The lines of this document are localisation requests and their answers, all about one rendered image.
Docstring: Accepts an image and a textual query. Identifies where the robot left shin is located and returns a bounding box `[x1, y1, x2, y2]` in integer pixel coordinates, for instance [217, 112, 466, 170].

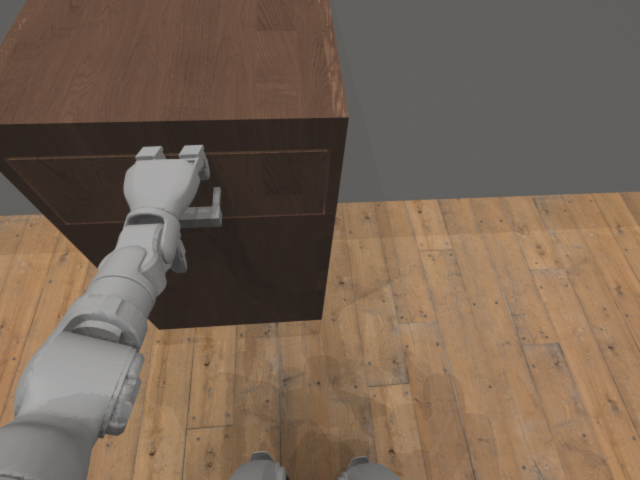
[250, 451, 276, 464]

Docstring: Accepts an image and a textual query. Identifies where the left robot forearm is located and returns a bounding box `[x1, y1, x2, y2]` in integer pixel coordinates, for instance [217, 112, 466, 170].
[14, 208, 181, 419]

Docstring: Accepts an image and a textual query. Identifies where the drawer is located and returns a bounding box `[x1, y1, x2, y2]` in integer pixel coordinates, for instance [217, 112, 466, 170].
[8, 149, 328, 223]

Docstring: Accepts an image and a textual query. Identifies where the handle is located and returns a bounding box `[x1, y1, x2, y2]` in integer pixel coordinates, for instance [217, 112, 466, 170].
[179, 187, 222, 228]

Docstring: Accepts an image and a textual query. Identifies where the robot shin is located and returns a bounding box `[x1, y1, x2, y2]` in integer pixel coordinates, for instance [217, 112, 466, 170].
[346, 456, 369, 472]
[250, 451, 276, 464]

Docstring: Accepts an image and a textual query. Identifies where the robot right shin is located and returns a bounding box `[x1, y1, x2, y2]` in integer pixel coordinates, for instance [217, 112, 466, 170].
[346, 456, 369, 472]

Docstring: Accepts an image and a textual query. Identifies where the left robot upper arm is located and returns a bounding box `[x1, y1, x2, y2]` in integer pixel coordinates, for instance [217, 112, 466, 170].
[0, 331, 145, 480]

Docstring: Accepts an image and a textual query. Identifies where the cabinet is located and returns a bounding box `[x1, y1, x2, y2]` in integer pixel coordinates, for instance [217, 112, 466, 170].
[0, 0, 349, 330]

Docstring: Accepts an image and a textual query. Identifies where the left robot hand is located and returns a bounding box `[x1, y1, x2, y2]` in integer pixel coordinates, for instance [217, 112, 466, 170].
[123, 145, 210, 273]

